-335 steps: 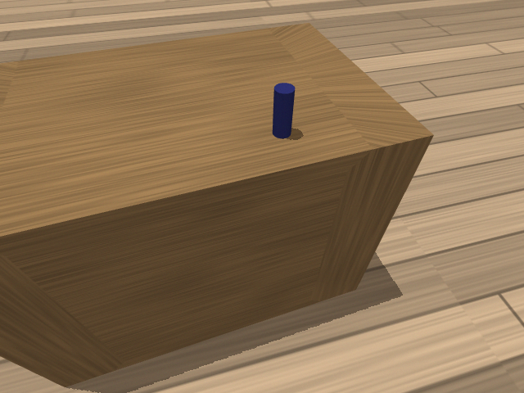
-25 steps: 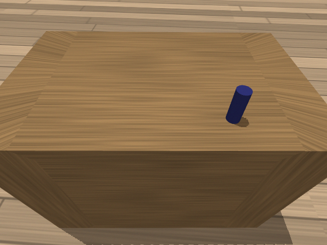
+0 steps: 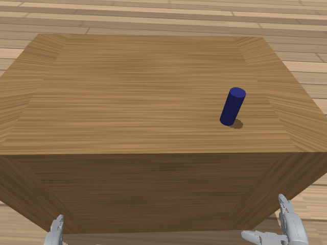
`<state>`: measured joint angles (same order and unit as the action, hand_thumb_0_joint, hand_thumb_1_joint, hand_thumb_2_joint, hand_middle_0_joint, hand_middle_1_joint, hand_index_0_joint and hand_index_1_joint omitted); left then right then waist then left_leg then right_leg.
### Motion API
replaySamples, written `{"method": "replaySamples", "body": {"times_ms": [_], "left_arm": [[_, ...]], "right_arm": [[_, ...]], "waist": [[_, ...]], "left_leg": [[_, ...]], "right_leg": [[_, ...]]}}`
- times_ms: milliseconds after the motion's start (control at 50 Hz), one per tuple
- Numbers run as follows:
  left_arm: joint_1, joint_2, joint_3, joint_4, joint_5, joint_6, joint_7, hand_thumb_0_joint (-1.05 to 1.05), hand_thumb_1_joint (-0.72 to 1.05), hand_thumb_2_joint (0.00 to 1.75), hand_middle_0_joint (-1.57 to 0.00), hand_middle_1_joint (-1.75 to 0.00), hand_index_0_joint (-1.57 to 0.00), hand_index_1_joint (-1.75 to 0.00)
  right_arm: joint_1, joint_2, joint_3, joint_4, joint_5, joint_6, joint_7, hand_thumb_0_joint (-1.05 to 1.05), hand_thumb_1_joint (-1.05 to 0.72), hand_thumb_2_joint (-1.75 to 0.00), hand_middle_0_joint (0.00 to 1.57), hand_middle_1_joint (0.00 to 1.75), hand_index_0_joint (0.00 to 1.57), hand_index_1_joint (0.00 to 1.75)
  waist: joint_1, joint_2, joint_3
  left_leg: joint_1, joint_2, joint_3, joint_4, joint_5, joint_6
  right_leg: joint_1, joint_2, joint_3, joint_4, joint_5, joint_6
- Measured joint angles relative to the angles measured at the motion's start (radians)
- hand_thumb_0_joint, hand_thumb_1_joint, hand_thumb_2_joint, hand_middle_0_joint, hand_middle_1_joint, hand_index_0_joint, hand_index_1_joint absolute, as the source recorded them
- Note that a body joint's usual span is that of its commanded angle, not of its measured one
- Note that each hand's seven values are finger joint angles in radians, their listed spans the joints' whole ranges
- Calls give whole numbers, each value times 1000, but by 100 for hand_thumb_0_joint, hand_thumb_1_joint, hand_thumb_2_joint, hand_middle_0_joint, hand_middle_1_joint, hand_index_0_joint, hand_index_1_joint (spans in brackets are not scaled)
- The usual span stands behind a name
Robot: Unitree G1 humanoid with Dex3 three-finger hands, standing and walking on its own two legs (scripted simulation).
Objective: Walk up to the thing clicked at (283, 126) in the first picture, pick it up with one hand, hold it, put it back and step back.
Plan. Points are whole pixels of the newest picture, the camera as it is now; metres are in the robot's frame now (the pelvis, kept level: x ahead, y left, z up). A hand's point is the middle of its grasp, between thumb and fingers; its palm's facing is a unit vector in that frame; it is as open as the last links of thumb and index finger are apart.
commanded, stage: rise first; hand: right
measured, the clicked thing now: (231, 107) +0.46 -0.20 +0.08
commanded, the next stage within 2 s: go down in 1.52 s
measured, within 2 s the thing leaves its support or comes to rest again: neither
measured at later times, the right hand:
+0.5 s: hand (294, 206) +0.18 -0.26 +0.07, palm faces +0.30 +0.88 -0.37, open 17.7 cm
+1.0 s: hand (325, 202) +0.16 -0.26 +0.14, palm faces +0.39 +0.82 -0.42, open 17.7 cm
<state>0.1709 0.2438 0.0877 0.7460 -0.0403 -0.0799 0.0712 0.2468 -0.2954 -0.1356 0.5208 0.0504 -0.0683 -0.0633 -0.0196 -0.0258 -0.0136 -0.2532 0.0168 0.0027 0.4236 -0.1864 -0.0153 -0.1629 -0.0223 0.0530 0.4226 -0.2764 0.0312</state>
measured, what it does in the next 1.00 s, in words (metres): stands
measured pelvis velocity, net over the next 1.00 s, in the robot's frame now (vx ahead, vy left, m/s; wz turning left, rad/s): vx -0.03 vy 0.00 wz -0.02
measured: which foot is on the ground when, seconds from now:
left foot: down 0.00-1.00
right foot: down 0.00-1.00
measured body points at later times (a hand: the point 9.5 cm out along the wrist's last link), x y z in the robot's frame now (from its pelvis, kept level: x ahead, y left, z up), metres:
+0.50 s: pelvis +0.00 -0.01 +0.00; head -0.01 +0.01 +0.45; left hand +0.15 +0.26 -0.09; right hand +0.16 -0.30 +0.09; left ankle +0.02 +0.13 -0.74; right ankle -0.03 -0.14 -0.74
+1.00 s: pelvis -0.03 +0.00 +0.00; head -0.04 +0.02 +0.45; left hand +0.14 +0.25 -0.08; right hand +0.14 -0.30 +0.16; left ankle +0.02 +0.13 -0.74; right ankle -0.03 -0.14 -0.74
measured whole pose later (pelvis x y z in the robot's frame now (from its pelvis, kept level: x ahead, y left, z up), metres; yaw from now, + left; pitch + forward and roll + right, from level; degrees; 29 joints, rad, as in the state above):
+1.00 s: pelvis -0.03 +0.00 +0.00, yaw -1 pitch -6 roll +0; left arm 0.26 0.21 0.15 0.61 -0.01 -0.15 0.04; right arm 0.42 -0.33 -0.34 -0.23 0.05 -0.28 -0.01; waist -0.05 -0.05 0.06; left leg -0.16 0.04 0.02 0.43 -0.17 -0.02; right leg -0.07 0.00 0.07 0.41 -0.25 0.03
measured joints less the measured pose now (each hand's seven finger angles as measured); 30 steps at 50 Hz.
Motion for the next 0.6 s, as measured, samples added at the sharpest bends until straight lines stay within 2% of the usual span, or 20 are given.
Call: {"method": "replaySamples", "body": {"times_ms": [140, 240, 340, 440, 600], "left_arm": [[75, -25, -31, -160, 9, -12, 11, 0, -27, 8, -6, -5, -6, -5], [76, -31, -19, -187, 16, -24, 0, 0, -42, 5, -6, -5, -6, -5], [103, -31, 14, -183, 15, -17, -29, 0, -49, 3, -6, -4, -6, -4], [115, -13, 53, -151, 17, -3, -36, 0, -52, 2, -6, -4, -6, -4], [94, -17, 60, -151, 28, -21, -29, -1, -55, 3, -6, -4, -5, -4]], "right_arm": [[92, 7, -5, -259, -4, -9, -10, 0, 31, -11, 5, 5, 5, 6], [124, 0, -37, -401, -4, -28, -3, -1, 47, -7, 5, 6, 5, 6], [181, -6, -76, -512, 1, -36, 23, -1, 55, -5, 5, 6, 5, 6], [218, 0, -94, -597, 1, -45, 34, -1, 58, -4, 4, 6, 4, 6], [206, -22, -121, -684, -8, -109, 35, -1, 60, -3, 5, 6, 5, 6]], "waist": [[-12, -4, 13], [-20, -5, 11], [-21, -13, 8], [-23, -22, 34], [-26, -13, 61]], "left_leg": [[45, 7, 1, -3, -12, -5], [72, 9, 2, -7, -16, -6], [88, 12, 4, -10, -18, -10], [97, 15, 0, -8, -13, -12], [95, 14, 3, -5, 1, -8]], "right_leg": [[49, 7, 1, -14, -5, -5], [74, 8, 2, -16, -9, -7], [88, 11, 4, -16, -11, -10], [98, 14, -1, -15, -7, -12], [94, 13, 3, -11, 7, -9]]}}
